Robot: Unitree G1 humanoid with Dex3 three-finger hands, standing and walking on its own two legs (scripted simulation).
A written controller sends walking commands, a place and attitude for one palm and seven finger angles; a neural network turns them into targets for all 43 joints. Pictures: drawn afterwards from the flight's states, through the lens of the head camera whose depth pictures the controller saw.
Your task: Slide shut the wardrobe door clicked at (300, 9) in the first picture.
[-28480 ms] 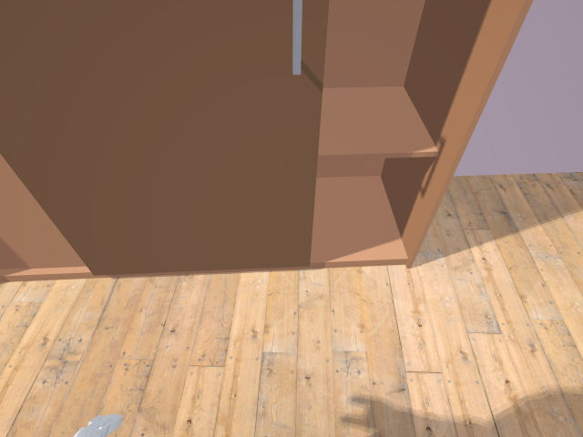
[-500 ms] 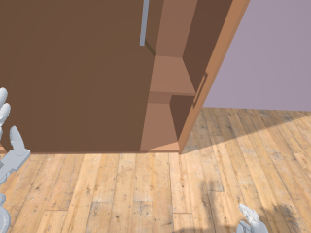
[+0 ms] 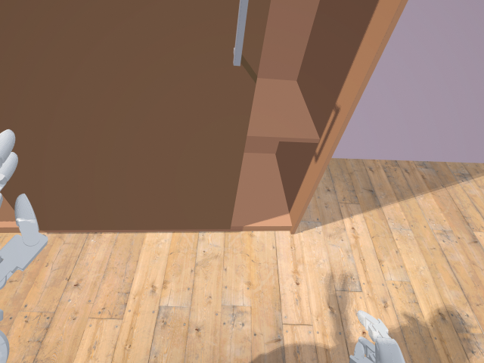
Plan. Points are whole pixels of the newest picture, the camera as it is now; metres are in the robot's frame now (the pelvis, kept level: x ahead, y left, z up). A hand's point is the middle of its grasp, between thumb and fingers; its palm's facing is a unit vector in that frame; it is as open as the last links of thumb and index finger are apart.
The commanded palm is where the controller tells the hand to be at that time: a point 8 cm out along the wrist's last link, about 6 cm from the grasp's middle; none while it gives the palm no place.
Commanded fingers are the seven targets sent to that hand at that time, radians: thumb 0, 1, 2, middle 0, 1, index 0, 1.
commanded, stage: stop stepping back and stand still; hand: left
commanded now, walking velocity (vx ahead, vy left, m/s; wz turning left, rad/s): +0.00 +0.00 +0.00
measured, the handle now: (242, 6) +0.76 +0.07 +0.25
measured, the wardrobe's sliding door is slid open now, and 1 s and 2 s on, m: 0.31 0.31 0.31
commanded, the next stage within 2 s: let the arm hang, fingers relaxed in 0.58 s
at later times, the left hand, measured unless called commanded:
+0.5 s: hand (46, 182) +0.26 +0.27 +0.20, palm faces +0.40 -0.78 -0.48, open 7.5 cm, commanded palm +0.19 +0.31 +0.20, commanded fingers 0.00 0.90 0.90 -0.20 -0.30 -0.20 -0.30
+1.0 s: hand out of the picture +0.10 +0.17 -0.16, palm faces +0.04 -0.99 -0.14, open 7.0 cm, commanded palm none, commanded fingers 0.00 0.90 0.90 -0.20 -0.30 -0.20 -0.30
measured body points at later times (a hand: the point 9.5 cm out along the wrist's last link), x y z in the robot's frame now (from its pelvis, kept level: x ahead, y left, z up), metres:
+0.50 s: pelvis +0.06 +0.01 +0.02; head +0.09 +0.03 +0.47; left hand +0.23 +0.31 +0.22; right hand +0.24 -0.22 -0.05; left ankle +0.01 +0.10 -0.72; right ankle +0.05 -0.12 -0.71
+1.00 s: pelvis +0.04 +0.00 +0.01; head +0.07 +0.03 +0.46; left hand +0.10 +0.22 -0.14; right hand +0.11 -0.25 -0.11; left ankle +0.01 +0.10 -0.72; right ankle +0.05 -0.12 -0.72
